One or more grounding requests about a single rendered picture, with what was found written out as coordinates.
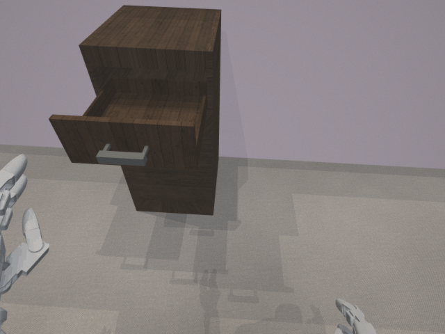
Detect cabinet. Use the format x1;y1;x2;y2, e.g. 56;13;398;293
79;5;221;216

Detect handle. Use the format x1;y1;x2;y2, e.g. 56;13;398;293
96;143;149;166

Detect robot right hand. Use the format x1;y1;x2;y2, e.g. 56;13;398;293
334;299;377;334

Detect robot left hand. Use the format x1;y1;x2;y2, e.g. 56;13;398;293
0;154;49;300

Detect drawer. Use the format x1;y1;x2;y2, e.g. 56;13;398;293
49;77;208;170

